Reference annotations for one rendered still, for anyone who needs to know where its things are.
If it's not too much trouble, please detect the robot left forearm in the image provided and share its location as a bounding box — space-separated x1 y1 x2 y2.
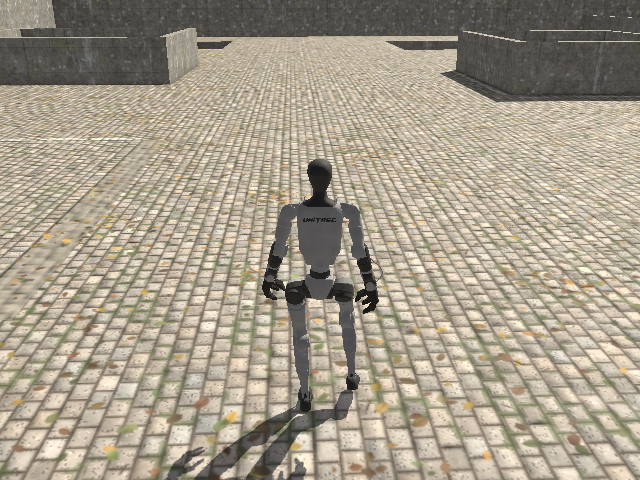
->
264 241 283 282

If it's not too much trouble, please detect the right robot hand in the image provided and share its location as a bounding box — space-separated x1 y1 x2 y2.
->
355 287 379 314

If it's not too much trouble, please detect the robot right upper arm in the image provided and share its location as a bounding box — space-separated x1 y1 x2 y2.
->
341 202 367 259

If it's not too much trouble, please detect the robot right forearm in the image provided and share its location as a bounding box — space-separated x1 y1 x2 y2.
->
357 243 377 291

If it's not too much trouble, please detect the left robot hand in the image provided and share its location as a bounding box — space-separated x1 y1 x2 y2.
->
262 279 285 300

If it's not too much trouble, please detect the robot left upper arm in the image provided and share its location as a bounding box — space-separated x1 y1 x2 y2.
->
272 202 299 257

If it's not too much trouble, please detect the robot right shin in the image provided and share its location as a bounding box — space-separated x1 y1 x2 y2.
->
342 310 357 378

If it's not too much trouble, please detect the humanoid robot torso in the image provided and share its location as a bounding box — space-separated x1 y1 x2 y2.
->
297 197 344 300

